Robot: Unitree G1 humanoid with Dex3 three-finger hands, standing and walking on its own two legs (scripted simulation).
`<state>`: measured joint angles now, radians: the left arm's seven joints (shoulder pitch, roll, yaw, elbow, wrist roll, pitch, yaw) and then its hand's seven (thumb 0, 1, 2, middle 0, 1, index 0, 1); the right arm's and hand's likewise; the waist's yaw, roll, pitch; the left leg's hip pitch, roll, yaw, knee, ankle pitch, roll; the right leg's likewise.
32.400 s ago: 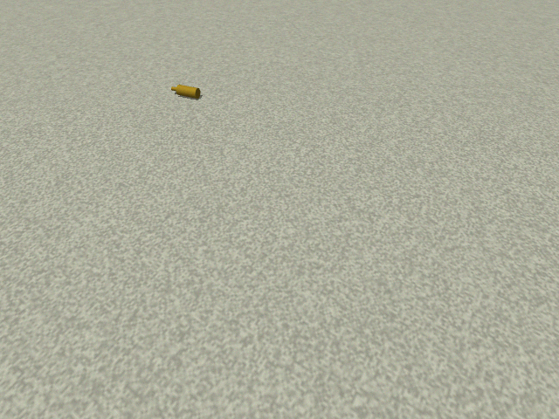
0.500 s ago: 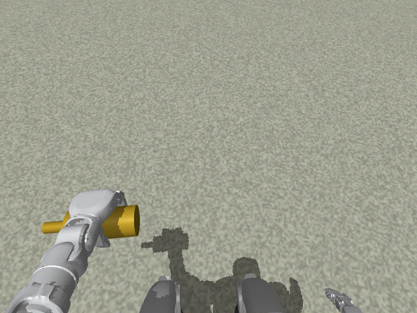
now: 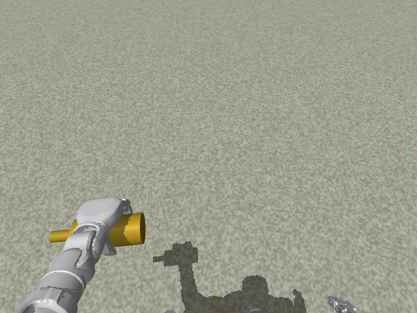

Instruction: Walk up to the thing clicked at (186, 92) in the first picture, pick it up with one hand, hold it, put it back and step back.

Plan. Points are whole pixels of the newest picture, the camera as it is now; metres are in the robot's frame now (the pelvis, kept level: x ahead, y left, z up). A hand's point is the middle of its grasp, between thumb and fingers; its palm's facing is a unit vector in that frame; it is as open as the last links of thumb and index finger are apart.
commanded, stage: hold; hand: left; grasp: from above
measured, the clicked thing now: (98, 232) +0.31 +0.25 -0.10
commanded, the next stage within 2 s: crouch in 1.82 s
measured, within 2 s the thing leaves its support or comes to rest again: neither
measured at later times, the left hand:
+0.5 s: hand (104, 228) +0.30 +0.22 -0.04, palm faces -0.47 -0.05 -0.88, open 9.7 cm
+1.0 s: hand (101, 232) +0.28 +0.21 -0.02, palm faces -0.46 -0.05 -0.88, open 9.7 cm
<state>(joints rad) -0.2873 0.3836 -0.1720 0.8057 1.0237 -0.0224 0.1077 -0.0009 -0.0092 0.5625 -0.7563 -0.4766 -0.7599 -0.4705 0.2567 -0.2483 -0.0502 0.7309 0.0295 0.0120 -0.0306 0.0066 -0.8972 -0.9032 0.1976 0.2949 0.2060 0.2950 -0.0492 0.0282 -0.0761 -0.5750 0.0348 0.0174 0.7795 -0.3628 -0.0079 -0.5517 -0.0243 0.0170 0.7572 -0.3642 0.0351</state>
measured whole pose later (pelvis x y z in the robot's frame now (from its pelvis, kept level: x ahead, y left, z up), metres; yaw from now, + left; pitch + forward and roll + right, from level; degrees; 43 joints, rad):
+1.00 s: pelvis -0.01 +0.00 +0.02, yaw -1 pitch +2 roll +0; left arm -0.23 0.40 -0.19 0.65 1.01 -0.04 -0.02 0.00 0.01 0.50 -0.78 -0.43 -0.78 -0.43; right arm 0.21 -0.26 -0.04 0.68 0.05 0.05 -0.05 0.01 -0.90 -0.90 0.20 0.29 0.20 0.29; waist -0.01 0.04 -0.03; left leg -0.34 0.03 0.04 0.56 -0.26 -0.01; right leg -0.34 -0.03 0.04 0.57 -0.27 0.03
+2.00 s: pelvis +0.00 +0.00 +0.03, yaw -1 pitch +1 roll +0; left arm -0.23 0.40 -0.19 0.64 1.01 -0.05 -0.04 0.00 -0.01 0.55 -0.76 -0.48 -0.76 -0.48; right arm 0.20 -0.25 -0.04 0.68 0.06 0.08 -0.06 0.01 -0.90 -0.91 0.20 0.29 0.21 0.29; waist 0.00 0.04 -0.01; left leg -0.28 0.03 0.04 0.49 -0.23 -0.01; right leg -0.27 -0.03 0.03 0.50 -0.24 0.03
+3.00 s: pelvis -0.07 +0.00 -0.26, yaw -2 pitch +37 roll -5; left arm -0.72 0.51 0.02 1.23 1.24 -0.17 0.37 0.00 0.00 0.55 -0.73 -0.54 -0.73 -0.54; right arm 0.19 -0.23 -0.05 0.76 -0.09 -0.06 0.04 0.00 -0.89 -0.90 0.20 0.29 0.21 0.29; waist -0.15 0.04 -0.20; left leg -1.92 0.02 -0.07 1.91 -0.64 0.00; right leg -1.85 -0.01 -0.01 1.87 -0.66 0.05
